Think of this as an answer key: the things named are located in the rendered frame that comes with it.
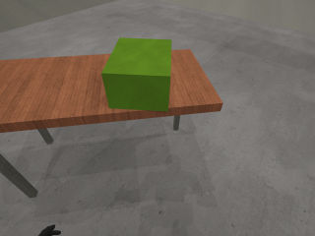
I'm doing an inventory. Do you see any table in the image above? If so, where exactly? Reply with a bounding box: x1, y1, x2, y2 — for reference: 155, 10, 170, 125
0, 49, 223, 198

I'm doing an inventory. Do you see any robot left hand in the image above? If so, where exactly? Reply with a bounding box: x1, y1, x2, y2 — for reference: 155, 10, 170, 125
38, 224, 61, 236

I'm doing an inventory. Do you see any carton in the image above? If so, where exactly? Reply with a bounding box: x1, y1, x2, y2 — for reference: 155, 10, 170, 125
101, 37, 172, 112

